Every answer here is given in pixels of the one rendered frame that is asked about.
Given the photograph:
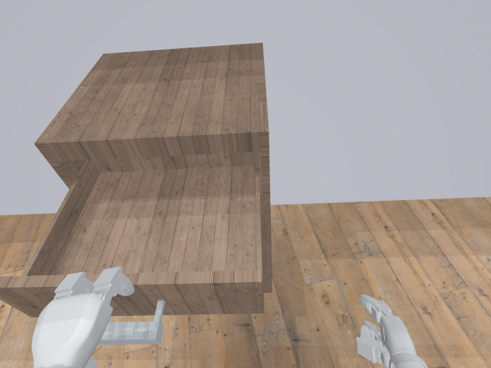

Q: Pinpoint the right robot forearm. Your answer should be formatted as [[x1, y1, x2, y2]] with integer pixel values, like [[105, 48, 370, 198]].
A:
[[389, 353, 428, 368]]

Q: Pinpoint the right robot hand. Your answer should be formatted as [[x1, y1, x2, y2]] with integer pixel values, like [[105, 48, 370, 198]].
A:
[[356, 294, 417, 368]]

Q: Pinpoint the drawer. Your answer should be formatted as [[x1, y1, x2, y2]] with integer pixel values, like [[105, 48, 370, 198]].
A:
[[0, 152, 264, 317]]

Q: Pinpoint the handle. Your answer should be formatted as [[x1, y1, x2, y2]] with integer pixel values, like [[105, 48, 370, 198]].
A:
[[98, 300, 165, 345]]

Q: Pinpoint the left robot hand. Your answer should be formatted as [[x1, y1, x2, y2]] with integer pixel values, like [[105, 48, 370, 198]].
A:
[[31, 267, 134, 368]]

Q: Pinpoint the cabinet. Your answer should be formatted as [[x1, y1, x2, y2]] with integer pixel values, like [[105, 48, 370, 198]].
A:
[[34, 43, 272, 293]]

